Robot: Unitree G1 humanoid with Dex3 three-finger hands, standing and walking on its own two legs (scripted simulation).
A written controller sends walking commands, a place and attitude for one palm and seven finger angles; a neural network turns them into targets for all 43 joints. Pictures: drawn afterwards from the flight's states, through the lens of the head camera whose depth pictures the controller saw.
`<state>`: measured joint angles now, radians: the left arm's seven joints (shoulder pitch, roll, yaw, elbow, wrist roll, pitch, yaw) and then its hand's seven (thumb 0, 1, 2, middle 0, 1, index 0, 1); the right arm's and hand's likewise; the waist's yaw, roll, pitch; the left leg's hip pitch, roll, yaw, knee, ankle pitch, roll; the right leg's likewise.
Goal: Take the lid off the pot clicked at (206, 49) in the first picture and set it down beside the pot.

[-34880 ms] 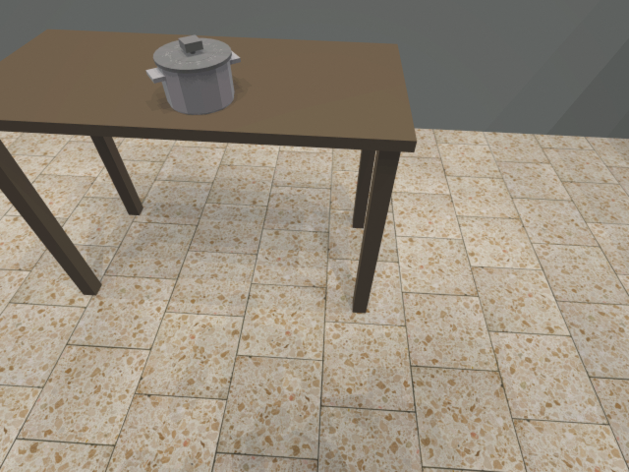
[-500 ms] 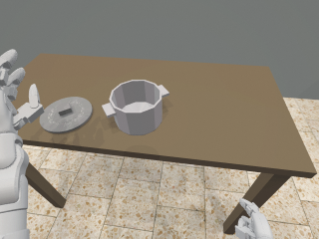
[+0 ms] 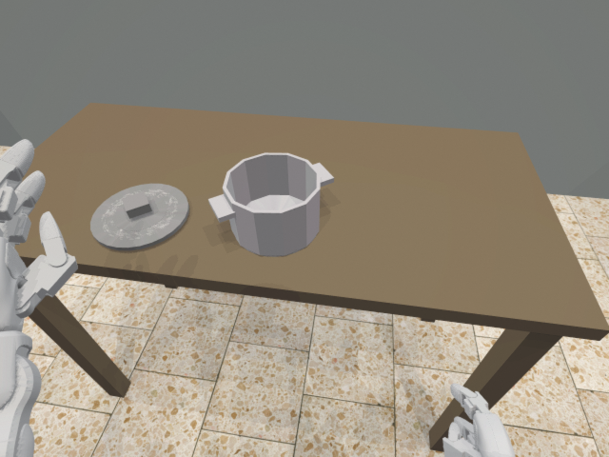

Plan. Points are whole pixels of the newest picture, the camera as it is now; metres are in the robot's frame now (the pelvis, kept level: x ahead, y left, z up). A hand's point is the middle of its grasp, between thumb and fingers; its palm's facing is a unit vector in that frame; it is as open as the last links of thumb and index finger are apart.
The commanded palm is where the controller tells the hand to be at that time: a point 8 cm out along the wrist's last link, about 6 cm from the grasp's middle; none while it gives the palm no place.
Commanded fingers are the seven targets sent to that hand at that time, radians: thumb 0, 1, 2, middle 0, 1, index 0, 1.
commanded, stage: draw the hand back to the body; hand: left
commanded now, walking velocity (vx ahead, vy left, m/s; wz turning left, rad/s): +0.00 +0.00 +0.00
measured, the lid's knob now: (136, 204) +0.49 +0.38 +0.03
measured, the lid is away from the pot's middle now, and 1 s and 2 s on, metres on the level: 0.25 0.25 0.25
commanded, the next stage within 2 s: step back with the hand held close in 0.36 s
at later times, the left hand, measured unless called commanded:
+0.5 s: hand (36, 314) +0.17 +0.25 +0.21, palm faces +0.48 -0.80 -0.36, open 7.5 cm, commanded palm +0.11 +0.29 +0.22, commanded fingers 0.00 0.90 0.90 -0.20 -0.30 -0.20 -0.30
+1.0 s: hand out of the picture +0.12 +0.26 +0.20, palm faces +0.38 -0.79 -0.48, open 7.5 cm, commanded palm +0.05 +0.32 +0.22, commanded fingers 0.00 0.90 0.90 -0.20 -0.30 -0.20 -0.30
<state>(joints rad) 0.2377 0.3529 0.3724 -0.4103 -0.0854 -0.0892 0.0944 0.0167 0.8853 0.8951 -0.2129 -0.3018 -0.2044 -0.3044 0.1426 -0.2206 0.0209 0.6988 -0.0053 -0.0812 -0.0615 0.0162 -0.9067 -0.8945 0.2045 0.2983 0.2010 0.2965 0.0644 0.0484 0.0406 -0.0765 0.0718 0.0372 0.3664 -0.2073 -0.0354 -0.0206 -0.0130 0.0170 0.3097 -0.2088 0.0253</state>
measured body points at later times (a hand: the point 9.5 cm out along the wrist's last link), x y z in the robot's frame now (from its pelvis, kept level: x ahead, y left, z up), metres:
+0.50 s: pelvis -0.01 +0.01 +0.00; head -0.03 +0.00 +0.45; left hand +0.14 +0.30 +0.23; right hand +0.20 -0.19 -0.08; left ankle +0.00 +0.14 -0.75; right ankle -0.02 -0.14 -0.75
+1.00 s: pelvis -0.07 +0.04 -0.02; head -0.05 +0.05 +0.43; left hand +0.09 +0.30 +0.22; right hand +0.10 -0.21 -0.09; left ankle +0.00 +0.14 -0.75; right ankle -0.02 -0.14 -0.75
